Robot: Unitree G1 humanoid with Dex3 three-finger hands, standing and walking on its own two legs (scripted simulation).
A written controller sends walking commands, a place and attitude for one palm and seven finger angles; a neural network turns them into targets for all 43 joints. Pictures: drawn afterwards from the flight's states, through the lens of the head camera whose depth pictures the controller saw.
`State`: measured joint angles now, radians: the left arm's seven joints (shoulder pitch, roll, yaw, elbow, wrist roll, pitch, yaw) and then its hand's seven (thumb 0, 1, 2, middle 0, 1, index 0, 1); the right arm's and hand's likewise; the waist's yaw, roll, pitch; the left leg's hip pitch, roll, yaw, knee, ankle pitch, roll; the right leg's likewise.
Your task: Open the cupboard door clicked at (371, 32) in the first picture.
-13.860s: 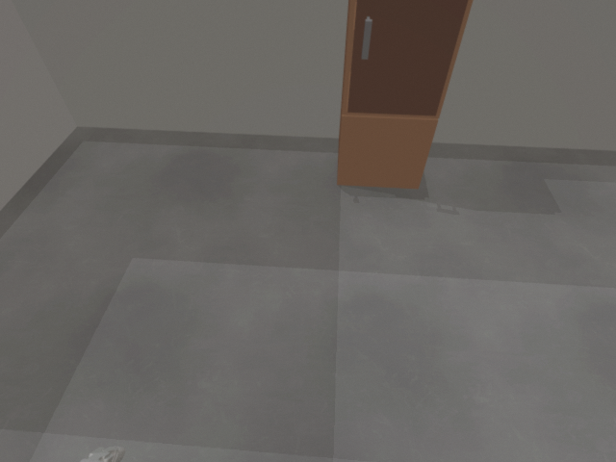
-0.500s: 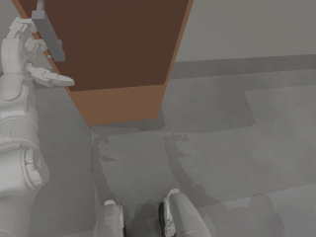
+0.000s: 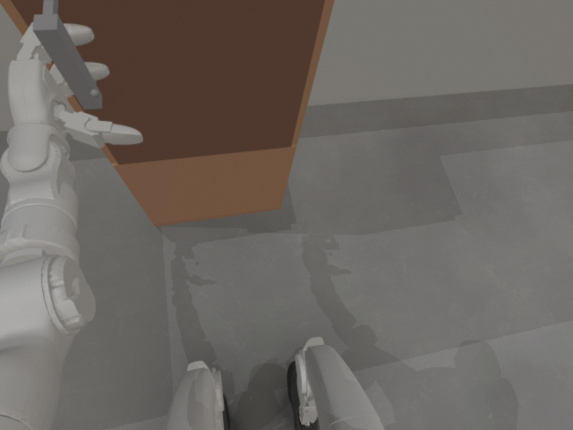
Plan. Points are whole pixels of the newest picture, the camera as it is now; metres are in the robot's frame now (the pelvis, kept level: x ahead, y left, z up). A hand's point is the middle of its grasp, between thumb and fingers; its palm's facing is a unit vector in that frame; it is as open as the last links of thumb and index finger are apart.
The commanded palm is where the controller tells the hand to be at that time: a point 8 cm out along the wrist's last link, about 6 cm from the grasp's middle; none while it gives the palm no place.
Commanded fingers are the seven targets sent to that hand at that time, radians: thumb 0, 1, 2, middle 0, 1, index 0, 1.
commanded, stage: slide the fingers in behind the handle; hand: left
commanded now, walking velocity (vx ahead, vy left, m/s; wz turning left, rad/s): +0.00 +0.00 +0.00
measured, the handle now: (73, 55) +0.60 +0.21 +0.07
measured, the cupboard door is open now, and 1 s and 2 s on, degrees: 0 0 39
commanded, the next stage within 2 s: close the thumb around the handle in 0.18 s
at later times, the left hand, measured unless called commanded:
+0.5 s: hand (92, 97) +0.54 +0.19 +0.06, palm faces +0.06 -1.00 -0.03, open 12.6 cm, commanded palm +0.52 +0.22 +0.06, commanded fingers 0.00 0.17 0.59 -0.35 -1.27 -0.35 -1.27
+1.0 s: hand (94, 93) +0.54 +0.18 +0.06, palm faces +0.06 -1.00 -0.02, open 5.9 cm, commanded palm +0.52 +0.22 +0.06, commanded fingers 0.00 0.90 0.90 -0.40 -1.35 -0.40 -1.35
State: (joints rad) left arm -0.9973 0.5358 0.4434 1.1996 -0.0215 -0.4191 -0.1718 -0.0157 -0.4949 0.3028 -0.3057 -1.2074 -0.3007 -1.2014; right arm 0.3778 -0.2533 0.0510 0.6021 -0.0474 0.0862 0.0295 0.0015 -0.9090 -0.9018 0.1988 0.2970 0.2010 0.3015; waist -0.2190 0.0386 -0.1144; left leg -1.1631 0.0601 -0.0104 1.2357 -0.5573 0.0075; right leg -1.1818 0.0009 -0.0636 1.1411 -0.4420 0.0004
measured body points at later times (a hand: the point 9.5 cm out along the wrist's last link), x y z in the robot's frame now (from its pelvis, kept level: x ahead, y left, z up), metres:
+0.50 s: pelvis +0.00 +0.00 +0.00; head +0.17 +0.02 +0.42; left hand +0.53 +0.24 +0.06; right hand +0.01 -0.26 -0.11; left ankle +0.00 +0.11 -0.63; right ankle +0.04 -0.13 -0.63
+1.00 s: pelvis +0.00 +0.00 +0.00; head +0.17 +0.02 +0.42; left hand +0.54 +0.24 +0.06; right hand +0.00 -0.26 -0.11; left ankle +0.00 +0.11 -0.63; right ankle +0.04 -0.13 -0.63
